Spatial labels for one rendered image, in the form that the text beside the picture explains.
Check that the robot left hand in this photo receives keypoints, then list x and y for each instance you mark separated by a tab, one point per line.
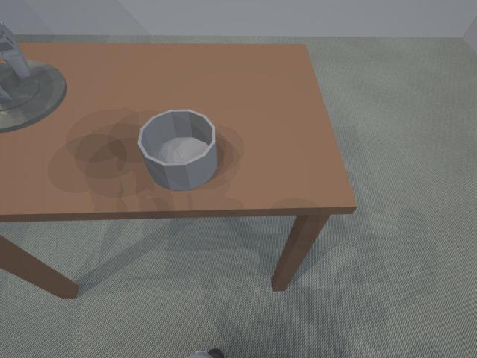
13	55

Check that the table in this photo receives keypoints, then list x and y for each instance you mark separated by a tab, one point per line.
277	154

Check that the pot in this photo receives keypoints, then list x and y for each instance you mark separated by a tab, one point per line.
179	149

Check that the knob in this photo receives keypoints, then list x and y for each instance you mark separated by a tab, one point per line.
9	80

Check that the lid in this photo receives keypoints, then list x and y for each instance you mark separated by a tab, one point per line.
34	99

